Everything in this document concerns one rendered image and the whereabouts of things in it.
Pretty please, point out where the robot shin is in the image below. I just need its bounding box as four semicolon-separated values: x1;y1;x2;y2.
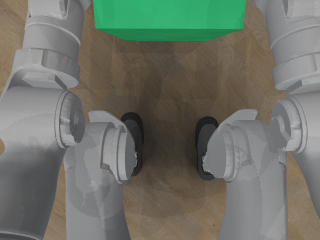
202;109;288;179
63;110;138;173

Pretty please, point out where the carton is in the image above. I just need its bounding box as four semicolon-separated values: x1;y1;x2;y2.
93;0;246;42

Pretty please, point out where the robot left shin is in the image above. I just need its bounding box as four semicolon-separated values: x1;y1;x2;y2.
63;110;138;173

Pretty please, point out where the right robot forearm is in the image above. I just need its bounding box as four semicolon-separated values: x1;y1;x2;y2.
253;0;320;94

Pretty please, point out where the left robot forearm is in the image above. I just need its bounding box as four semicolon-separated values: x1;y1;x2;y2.
0;0;92;138

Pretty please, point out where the left robot upper arm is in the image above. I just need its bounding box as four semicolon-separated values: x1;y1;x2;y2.
0;86;86;240

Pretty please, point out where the right robot upper arm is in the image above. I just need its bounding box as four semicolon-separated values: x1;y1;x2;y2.
269;91;320;219

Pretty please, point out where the robot right shin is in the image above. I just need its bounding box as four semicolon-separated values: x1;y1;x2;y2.
202;109;288;179

